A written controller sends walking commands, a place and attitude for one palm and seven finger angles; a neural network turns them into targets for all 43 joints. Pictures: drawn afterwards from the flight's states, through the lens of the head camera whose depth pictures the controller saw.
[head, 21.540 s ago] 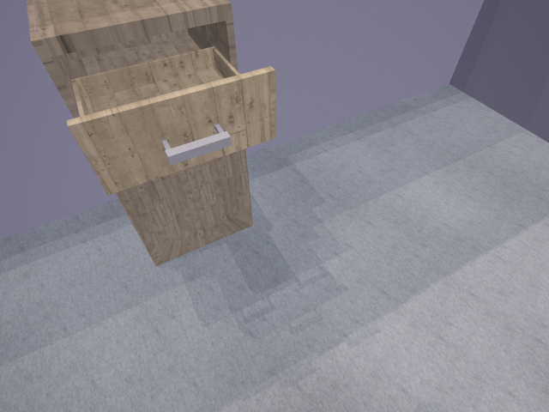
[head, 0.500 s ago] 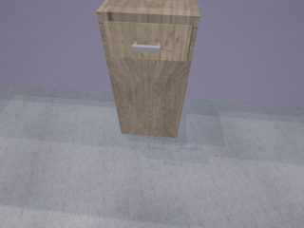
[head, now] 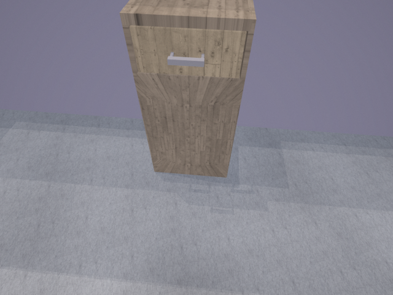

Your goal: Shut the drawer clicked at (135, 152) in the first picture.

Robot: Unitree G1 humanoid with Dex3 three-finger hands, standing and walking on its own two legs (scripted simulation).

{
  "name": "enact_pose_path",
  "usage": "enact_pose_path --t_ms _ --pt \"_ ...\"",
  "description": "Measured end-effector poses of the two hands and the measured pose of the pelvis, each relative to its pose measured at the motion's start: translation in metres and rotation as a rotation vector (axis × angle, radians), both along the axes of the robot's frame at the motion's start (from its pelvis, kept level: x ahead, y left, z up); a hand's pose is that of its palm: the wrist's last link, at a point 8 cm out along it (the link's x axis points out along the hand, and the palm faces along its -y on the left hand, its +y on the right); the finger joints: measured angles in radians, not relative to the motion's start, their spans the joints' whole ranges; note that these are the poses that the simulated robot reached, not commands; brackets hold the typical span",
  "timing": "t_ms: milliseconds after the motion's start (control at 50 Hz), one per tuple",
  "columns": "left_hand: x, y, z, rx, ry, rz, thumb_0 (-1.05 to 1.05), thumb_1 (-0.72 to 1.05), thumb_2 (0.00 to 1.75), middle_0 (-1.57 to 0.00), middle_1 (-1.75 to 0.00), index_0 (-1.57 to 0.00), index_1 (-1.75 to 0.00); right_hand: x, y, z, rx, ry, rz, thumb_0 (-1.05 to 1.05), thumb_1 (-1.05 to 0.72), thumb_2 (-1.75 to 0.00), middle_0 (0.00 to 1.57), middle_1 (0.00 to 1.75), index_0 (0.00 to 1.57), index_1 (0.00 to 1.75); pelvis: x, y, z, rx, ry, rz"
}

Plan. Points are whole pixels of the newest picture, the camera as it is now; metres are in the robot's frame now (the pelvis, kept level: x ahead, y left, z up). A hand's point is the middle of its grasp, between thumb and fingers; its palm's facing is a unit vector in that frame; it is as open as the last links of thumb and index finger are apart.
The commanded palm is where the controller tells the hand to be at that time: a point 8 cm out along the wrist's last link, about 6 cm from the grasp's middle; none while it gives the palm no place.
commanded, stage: look to check the result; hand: left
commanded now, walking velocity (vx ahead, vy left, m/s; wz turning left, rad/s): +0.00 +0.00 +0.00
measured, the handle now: (186, 58) +0.87 +0.08 +0.03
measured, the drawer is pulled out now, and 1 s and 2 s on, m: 0.00 0.00 0.00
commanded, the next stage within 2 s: stand and wait in 0.08 s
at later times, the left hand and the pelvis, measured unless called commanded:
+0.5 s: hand out of the picture +0.01 +0.17 -0.18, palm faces +0.02 -0.98 -0.18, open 7.3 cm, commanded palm none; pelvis +0.01 +0.00 +0.00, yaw +0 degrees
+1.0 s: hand out of the picture +0.02 +0.16 -0.17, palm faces +0.02 -0.98 -0.19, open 7.3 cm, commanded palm none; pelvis +0.01 -0.01 +0.00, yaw +0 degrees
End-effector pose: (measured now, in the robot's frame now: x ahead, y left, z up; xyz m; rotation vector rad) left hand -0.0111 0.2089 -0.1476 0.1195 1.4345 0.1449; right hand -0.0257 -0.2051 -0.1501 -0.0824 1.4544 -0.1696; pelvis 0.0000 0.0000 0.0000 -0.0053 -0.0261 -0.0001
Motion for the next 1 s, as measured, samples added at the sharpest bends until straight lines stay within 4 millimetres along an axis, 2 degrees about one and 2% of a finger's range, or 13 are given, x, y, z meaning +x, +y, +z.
enact_pose_path --t_ms 640,1000 --pt "0.020 0.007 0.003 0.018 -0.017 -0.011 0.00 0.91 0.90 -0.20 -0.30 -0.20 -0.30 0.017 -0.007 0.001 -0.012 -0.015 0.007 0.00 -0.91 -0.90 0.20 0.29 0.20 0.30 0.010 -0.001 0.001 0.004 0.003 -0.004" --pt "0.024 0.004 0.003 0.021 -0.024 -0.014 0.00 0.91 0.90 -0.20 -0.30 -0.20 -0.30 0.024 -0.017 0.002 -0.024 -0.022 0.012 0.00 -0.91 -0.90 0.20 0.29 0.20 0.30 0.012 -0.005 0.001 0.004 0.001 -0.004"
